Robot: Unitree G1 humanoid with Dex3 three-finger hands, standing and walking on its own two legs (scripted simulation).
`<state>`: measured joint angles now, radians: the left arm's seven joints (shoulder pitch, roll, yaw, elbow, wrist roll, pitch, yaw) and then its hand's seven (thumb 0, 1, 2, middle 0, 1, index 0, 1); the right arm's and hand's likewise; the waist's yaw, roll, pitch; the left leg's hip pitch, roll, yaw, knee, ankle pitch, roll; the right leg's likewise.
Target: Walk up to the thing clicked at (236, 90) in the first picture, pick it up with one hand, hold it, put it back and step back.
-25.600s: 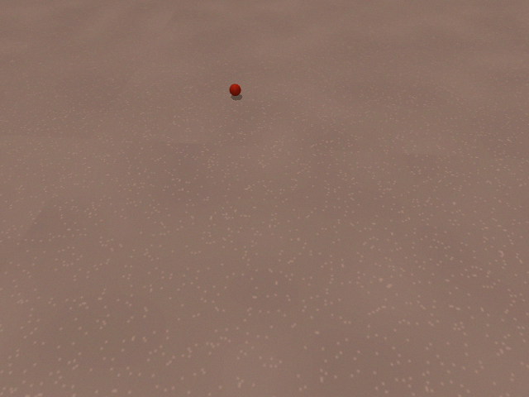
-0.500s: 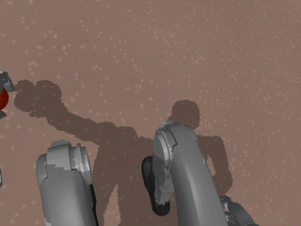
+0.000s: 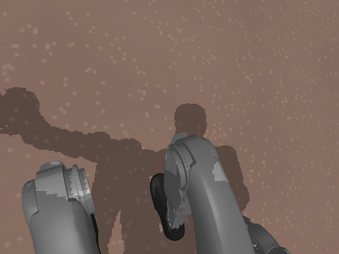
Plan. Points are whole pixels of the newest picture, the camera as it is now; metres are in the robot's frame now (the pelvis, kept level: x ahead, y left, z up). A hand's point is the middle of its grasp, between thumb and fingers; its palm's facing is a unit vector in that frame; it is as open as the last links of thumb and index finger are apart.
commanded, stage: rest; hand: left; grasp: from above
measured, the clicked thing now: out of the picture +0.44 +0.35 -0.23
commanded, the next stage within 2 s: open in 1.06 s
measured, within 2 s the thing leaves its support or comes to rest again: rests again in 0.76 s
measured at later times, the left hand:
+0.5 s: hand out of the picture +0.42 +0.34 -0.24, palm faces -0.47 -0.15 -0.87, open 8.8 cm
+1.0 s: hand out of the picture +0.42 +0.34 -0.25, palm faces -0.47 -0.14 -0.87, open 8.8 cm
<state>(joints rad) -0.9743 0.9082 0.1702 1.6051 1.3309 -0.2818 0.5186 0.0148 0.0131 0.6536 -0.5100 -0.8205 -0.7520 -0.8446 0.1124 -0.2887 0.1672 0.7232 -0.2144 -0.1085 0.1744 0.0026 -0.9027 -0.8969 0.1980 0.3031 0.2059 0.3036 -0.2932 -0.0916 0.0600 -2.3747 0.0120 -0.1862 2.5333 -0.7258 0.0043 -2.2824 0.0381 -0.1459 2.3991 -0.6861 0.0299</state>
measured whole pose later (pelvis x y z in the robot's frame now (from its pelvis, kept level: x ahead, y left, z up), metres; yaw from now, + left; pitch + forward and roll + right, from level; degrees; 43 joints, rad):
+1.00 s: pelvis +0.00 +0.00 -0.01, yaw -2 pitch +28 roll -13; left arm -1.02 1.02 0.14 1.75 1.32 -0.26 0.61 0.01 0.01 0.64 -0.52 -0.81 -0.76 -0.84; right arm 0.06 -0.33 0.27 0.68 -0.26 -0.20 0.23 0.00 -0.91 -0.90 0.20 0.30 0.20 0.30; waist -0.35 -0.15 0.14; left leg -2.36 0.02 -0.23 2.58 -0.73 0.01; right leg -2.25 0.06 -0.18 2.40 -0.67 0.04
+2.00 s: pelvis -0.01 +0.00 +0.00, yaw -3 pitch +28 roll -14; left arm -1.02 1.02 0.11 1.72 1.29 -0.27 0.60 0.00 -0.47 0.93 -0.08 -1.06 -0.11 -1.04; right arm 0.06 -0.34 0.30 0.67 -0.26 -0.21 0.24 0.00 -0.89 -0.90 0.20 0.30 0.21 0.30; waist -0.34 -0.15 0.14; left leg -2.35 0.02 -0.24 2.57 -0.73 0.01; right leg -2.24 0.06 -0.19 2.38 -0.66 0.05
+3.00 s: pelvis -0.02 +0.00 +0.03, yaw +3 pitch +31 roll -9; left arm -1.00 0.88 0.06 1.46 1.29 -0.31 0.29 0.00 -0.52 1.02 -0.08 -1.02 -0.09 -1.02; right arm 0.16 -0.32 0.13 0.69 -0.14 0.01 0.11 0.00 -0.90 -0.90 0.20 0.30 0.20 0.30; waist -0.25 -0.05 -0.01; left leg -2.31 0.00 -0.14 2.38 -0.64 0.01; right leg -2.22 0.02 -0.11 2.28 -0.62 0.02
